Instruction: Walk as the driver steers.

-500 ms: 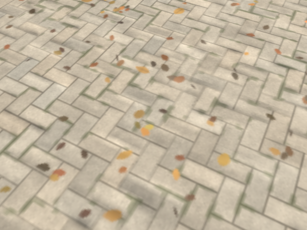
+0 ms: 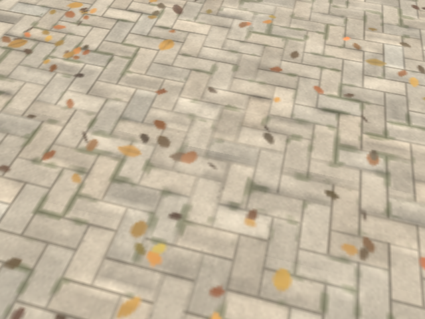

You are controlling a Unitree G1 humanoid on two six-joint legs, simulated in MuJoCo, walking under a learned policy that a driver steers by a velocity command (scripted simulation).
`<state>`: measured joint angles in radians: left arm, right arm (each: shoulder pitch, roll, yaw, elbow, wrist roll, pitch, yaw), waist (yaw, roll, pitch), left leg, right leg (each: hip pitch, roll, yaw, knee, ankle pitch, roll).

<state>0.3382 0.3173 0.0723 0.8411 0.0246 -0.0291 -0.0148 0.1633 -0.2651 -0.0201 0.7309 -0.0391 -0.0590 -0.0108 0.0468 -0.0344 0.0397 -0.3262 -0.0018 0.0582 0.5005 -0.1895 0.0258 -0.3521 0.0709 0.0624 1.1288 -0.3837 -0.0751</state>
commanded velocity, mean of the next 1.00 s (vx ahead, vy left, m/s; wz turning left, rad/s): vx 0.50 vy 0.00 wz -0.56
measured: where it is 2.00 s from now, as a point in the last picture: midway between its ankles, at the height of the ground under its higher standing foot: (320, 239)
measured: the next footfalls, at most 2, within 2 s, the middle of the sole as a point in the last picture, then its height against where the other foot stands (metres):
right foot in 0.38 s outside the picture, level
left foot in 0.94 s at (265, 257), level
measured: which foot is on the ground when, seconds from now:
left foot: down 0.00-0.38, up 0.40-0.92, down 0.94-1.00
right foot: up 0.00-0.36, down 0.38-0.96, up 0.98-1.00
